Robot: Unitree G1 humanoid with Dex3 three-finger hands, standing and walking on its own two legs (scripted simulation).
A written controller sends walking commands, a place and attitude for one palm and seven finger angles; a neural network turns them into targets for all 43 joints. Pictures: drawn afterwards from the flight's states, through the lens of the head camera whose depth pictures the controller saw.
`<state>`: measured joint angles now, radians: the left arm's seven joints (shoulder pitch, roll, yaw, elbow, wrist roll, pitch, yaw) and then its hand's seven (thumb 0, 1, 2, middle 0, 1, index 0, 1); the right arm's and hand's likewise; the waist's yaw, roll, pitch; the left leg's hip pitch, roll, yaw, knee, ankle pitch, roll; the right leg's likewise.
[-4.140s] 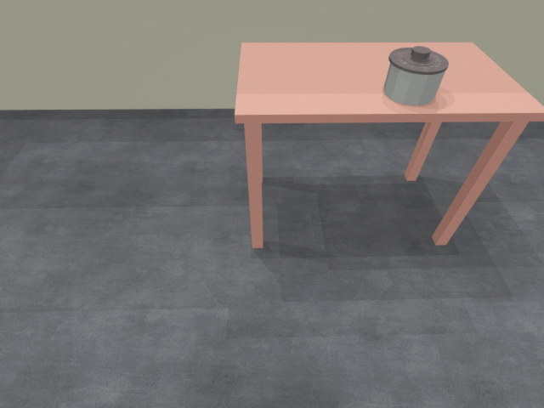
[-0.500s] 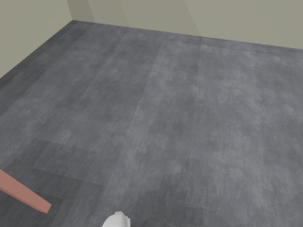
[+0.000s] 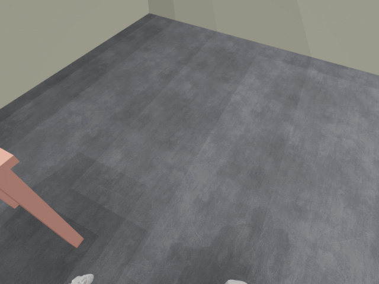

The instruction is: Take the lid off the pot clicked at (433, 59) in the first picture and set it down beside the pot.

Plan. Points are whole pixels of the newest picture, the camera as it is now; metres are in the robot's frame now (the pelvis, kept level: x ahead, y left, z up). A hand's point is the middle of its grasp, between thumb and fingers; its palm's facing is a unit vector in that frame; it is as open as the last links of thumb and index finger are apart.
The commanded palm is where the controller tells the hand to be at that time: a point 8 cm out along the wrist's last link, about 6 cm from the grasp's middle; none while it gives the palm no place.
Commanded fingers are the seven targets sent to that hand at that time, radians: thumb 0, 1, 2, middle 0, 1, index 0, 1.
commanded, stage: turn to face it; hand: left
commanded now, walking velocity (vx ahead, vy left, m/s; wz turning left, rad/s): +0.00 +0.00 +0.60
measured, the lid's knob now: out of the picture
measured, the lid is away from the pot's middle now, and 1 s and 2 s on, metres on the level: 0.00 0.00 0.00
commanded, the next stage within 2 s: take the last steps up to it in 1.62 s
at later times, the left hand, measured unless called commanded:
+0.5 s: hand out of the picture -0.04 +0.14 -0.15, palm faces +0.37 -0.89 -0.27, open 7.4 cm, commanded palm none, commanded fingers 0.00 0.90 0.90 -0.20 -0.30 -0.20 -0.30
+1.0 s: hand out of the picture -0.07 +0.22 -0.15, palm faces +0.61 -0.75 -0.25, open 7.4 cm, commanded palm none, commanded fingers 0.00 0.90 0.90 -0.20 -0.30 -0.20 -0.30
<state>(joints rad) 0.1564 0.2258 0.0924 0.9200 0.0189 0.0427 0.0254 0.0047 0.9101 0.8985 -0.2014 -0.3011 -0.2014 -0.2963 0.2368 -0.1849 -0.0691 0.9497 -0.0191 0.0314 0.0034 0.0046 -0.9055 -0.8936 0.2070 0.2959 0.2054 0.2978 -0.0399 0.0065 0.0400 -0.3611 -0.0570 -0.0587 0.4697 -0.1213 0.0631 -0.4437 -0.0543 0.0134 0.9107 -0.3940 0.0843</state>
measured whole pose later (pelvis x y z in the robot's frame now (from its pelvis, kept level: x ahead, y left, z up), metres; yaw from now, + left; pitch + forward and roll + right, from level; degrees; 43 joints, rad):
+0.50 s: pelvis -0.01 -0.06 +0.00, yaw +20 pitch -1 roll +3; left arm 0.27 0.17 0.03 0.90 0.03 0.01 0.02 0.01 0.90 0.90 -0.21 -0.30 -0.21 -0.30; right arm 0.15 -0.27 -0.09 0.93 -0.02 0.10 0.03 0.01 -0.91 -0.89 0.20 0.29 0.20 0.30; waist 0.00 0.01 0.10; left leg -0.45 0.06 0.03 0.97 -0.41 -0.08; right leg -0.19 -0.14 -0.23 0.53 -0.31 0.00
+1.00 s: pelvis -0.04 -0.02 +0.00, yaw +37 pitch -1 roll -1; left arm 0.14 0.26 0.07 0.88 0.01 0.05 0.02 0.01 0.91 0.90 -0.20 -0.30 -0.20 -0.30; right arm 0.20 -0.20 -0.05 0.91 -0.02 0.04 0.01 0.01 -0.90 -0.89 0.21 0.30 0.21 0.30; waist -0.02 -0.02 0.07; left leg -0.24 -0.06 -0.08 0.48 -0.22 0.05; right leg -0.45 -0.07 0.01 0.96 -0.40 0.11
